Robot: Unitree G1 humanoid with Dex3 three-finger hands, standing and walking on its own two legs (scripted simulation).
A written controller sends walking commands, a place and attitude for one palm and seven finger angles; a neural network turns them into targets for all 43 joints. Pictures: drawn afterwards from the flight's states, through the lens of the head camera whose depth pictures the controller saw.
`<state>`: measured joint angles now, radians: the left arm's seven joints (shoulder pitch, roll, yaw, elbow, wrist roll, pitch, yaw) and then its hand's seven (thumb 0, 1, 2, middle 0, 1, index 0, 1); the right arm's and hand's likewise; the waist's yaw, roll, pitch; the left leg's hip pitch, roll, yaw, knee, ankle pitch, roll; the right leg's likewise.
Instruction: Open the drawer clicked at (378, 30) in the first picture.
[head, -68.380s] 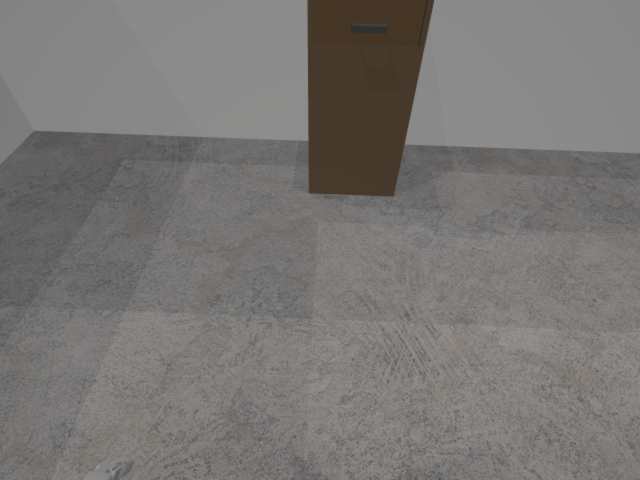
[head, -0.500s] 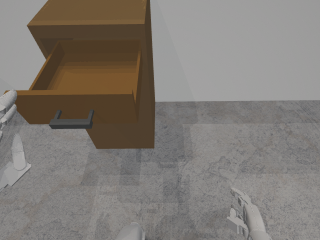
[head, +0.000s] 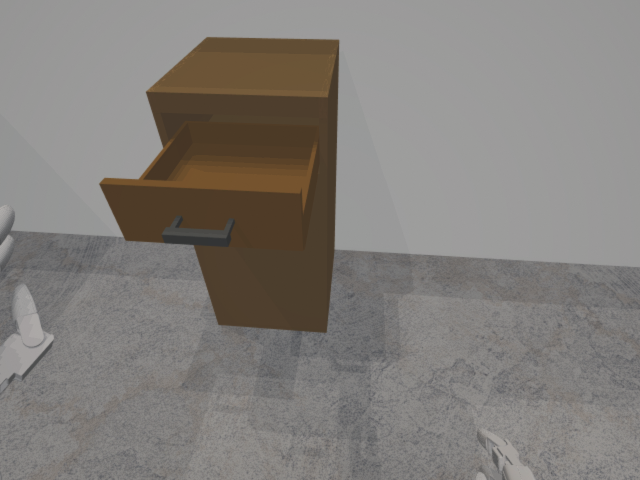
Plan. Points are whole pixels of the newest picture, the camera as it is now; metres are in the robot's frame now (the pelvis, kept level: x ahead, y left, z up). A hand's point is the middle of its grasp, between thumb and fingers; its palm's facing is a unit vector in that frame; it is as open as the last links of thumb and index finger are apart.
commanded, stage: stop stepping back and stand still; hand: left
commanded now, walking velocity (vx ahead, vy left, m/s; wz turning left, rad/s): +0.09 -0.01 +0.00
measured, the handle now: (200, 229) +0.54 +0.25 +0.02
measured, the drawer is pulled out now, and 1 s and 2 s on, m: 0.29 0.29 0.29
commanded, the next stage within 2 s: let the arm hang, fingers relaxed in 0.20 s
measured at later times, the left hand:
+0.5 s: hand (163, 466) +0.17 +0.22 -0.08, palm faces +0.06 -0.94 -0.33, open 7.4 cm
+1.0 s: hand out of the picture -0.03 +0.22 -0.15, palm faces +0.03 -0.96 -0.28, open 7.3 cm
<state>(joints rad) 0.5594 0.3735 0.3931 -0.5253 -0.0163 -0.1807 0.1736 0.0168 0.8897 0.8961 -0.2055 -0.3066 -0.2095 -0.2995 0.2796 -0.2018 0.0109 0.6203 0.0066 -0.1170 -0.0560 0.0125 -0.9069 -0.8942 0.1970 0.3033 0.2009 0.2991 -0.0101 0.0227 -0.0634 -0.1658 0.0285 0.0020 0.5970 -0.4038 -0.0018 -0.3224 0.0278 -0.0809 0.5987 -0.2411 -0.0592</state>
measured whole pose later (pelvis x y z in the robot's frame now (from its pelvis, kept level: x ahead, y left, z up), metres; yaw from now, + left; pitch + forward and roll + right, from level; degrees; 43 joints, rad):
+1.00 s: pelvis -0.02 +0.02 +0.02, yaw +0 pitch -2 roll +0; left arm 0.30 0.20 0.03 1.09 0.02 0.03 0.03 0.00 0.92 0.90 -0.19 -0.30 -0.20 -0.30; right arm 0.32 -0.16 0.00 1.06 -0.01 0.02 -0.03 0.01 -0.91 -0.89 0.20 0.30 0.20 0.30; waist -0.01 0.05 0.07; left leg -0.19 0.01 0.03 0.44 -0.21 0.00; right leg -0.19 0.01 -0.01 0.43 -0.19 -0.01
